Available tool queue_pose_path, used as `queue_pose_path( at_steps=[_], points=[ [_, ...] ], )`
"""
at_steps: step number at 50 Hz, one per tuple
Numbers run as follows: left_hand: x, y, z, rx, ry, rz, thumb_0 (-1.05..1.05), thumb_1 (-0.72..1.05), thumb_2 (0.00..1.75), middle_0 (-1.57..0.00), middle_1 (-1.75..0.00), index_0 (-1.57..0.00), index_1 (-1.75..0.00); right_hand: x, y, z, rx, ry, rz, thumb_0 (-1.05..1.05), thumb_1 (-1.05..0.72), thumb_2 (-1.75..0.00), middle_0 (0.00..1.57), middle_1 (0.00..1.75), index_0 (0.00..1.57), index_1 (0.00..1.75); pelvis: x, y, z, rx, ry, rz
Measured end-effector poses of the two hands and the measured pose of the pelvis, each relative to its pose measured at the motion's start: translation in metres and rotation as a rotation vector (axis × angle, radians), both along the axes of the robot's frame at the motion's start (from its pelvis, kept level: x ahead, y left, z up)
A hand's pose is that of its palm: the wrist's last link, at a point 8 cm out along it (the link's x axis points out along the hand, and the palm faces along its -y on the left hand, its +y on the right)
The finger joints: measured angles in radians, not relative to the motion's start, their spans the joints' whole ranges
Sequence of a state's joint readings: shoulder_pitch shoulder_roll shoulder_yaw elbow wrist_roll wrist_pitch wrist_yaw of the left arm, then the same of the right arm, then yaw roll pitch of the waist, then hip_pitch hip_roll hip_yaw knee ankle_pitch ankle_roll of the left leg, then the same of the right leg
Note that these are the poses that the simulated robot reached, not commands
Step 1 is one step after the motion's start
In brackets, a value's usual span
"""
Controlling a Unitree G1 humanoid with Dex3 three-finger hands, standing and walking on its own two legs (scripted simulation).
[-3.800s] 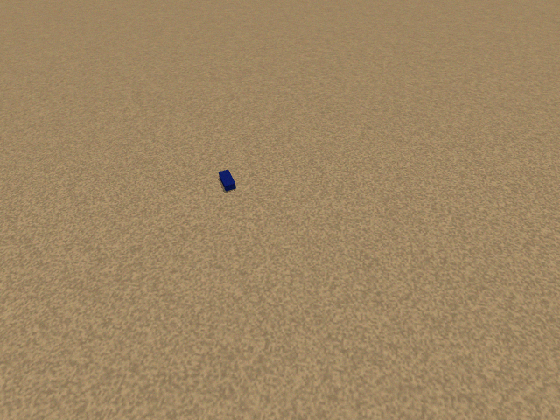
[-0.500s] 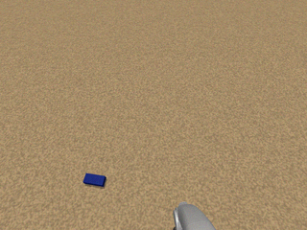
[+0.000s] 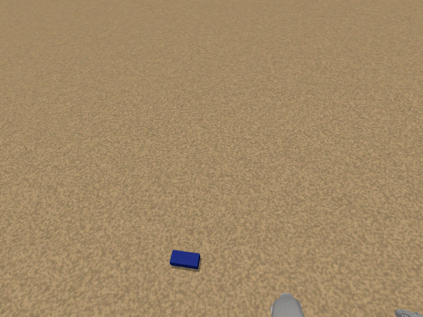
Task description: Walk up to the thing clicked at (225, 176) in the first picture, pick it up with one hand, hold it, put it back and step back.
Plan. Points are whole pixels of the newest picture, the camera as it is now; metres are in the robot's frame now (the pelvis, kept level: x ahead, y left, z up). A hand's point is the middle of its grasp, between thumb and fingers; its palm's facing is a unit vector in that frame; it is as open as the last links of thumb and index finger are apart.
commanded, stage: walk up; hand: left
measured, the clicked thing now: (185, 259) +0.49 +0.20 -0.69
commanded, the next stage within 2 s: none
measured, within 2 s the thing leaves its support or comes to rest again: neither
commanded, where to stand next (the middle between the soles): +0.08 -0.03 m, yaw -3 degrees
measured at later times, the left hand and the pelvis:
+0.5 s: hand (111, 299) +0.20 +0.25 -0.13, palm faces -0.18 -0.92 -0.34, open 7.4 cm; pelvis +0.04 +0.00 +0.03, yaw -7 degrees
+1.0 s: hand (122, 306) +0.18 +0.22 -0.11, palm faces -0.09 -0.92 -0.37, open 7.3 cm; pelvis +0.03 -0.03 +0.04, yaw -5 degrees
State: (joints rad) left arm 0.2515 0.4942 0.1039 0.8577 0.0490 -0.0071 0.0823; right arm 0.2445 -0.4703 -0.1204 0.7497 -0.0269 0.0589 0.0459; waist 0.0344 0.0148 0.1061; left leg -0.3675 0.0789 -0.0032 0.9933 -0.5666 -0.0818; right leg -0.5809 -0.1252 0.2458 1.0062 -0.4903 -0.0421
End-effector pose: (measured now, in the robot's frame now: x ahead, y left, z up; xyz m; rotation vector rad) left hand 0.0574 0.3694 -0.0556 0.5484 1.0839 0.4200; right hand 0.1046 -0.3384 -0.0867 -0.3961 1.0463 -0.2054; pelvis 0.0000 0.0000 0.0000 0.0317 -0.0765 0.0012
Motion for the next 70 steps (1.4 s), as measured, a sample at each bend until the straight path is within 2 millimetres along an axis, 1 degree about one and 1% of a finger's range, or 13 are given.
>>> queue_pose_path(
  at_steps=[4,9,15,20,23,27,36,40,45,51,56,62,70],
  points=[
    [0.004,0.019,-0.017,-0.082,0.042,0.019,0.01,0.91,0.9,-0.21,-0.3,-0.21,-0.3,-0.051,0.04,0.005,0.006,0.113,-0.07,0.0,-0.9,-0.9,0.2,0.3,0.2,0.3,0.005,0.023,0.011,-0.065,0.006,-0.001],
    [0.012,0.012,-0.03,-0.213,0.116,-0.003,0.01,0.91,0.9,-0.2,-0.3,-0.21,-0.3,-0.089,0.066,0.031,-0.013,0.201,-0.116,0.0,-0.9,-0.9,0.2,0.3,0.21,0.3,0.011,0.034,0.031,-0.057,0.031,-0.022],
    [0.031,-0.012,-0.038,-0.304,0.209,-0.065,0.01,0.91,0.9,-0.21,-0.3,-0.21,-0.3,-0.113,0.05,0.055,-0.113,0.266,-0.18,0.0,-0.89,-0.9,0.21,0.3,0.21,0.3,0.021,0.041,0.04,-0.046,0.056,-0.066],
    [0.079,-0.035,-0.041,-0.315,0.196,-0.146,0.01,0.91,0.9,-0.21,-0.3,-0.21,-0.3,-0.124,0.023,0.063,-0.172,0.281,-0.223,0.0,-0.9,-0.9,0.21,0.3,0.21,0.3,0.028,0.029,0.037,-0.037,0.058,-0.105],
    [0.117,-0.055,-0.038,-0.308,0.141,-0.198,0.01,0.91,0.9,-0.21,-0.3,-0.21,-0.3,-0.126,0.004,0.058,-0.175,0.282,-0.239,0.0,-0.9,-0.9,0.21,0.3,0.21,0.3,0.035,0.015,0.033,-0.03,0.058,-0.121],
    [0.16,-0.085,-0.029,-0.284,0.034,-0.247,0.01,0.91,0.9,-0.21,-0.3,-0.21,-0.3,-0.114,-0.02,0.034,-0.138,0.271,-0.257,0.0,-0.9,-0.9,0.2,0.3,0.21,0.3,0.043,-0.007,0.023,-0.05,0.039,-0.128],
    [0.179,-0.118,0.004,-0.264,-0.064,-0.261,0.01,0.91,0.9,-0.21,-0.3,-0.21,-0.3,-0.042,-0.011,0.014,0.0,0.111,-0.202,0.0,-0.9,-0.9,0.2,0.3,0.2,0.3,0.053,-0.025,0.035,-0.03,0.035,-0.134],
    [0.177,-0.115,-0.001,-0.262,-0.084,-0.245,0.01,0.9,0.9,-0.21,-0.3,-0.21,-0.3,-0.031,-0.003,0.006,0.025,0.111,-0.164,0.0,-0.9,-0.9,0.2,0.3,0.21,0.3,0.051,-0.025,0.029,-0.033,0.034,-0.113],
    [0.158,-0.108,-0.015,-0.276,-0.043,-0.184,0.01,0.91,0.9,-0.21,-0.3,-0.21,-0.3,-0.035,0.004,0.008,0.031,0.133,-0.136,0.0,-0.9,-0.9,0.2,0.3,0.21,0.3,0.043,-0.024,0.028,-0.005,0.028,-0.101],
    [0.111,-0.106,-0.013,-0.267,0.055,-0.128,0.01,0.91,0.9,-0.21,-0.3,-0.21,-0.3,-0.035,-0.011,0.018,0.018,0.139,-0.115,0.0,-0.9,-0.9,0.2,0.3,0.21,0.3,0.03,-0.034,0.039,-0.034,0.064,-0.094],
    [0.066,-0.112,-0.012,-0.235,0.087,-0.089,0.01,0.91,0.9,-0.21,-0.3,-0.21,-0.3,-0.028,-0.031,0.012,0.022,0.131,-0.104,0.0,-0.9,-0.9,0.2,0.3,0.21,0.3,0.015,-0.048,0.038,-0.068,0.045,-0.088],
    [0.02,-0.111,0.003,-0.213,0.125,-0.061,0.01,0.91,0.9,-0.21,-0.3,-0.21,-0.3,-0.014,-0.031,0.021,0.049,0.073,-0.094,0.0,-0.9,-0.9,0.2,0.3,0.2,0.3,0.006,-0.048,0.048,-0.011,0.037,-0.08],
    [0.008,-0.086,0.003,-0.216,0.098,-0.046,0.01,0.9,0.9,-0.21,-0.3,-0.21,-0.3,-0.02,-0.006,0.023,0.059,0.067,-0.063,0.0,-0.9,-0.9,0.2,0.3,0.2,0.3,-0.007,-0.03,0.049,0.021,0.032,-0.058]
  ],
)
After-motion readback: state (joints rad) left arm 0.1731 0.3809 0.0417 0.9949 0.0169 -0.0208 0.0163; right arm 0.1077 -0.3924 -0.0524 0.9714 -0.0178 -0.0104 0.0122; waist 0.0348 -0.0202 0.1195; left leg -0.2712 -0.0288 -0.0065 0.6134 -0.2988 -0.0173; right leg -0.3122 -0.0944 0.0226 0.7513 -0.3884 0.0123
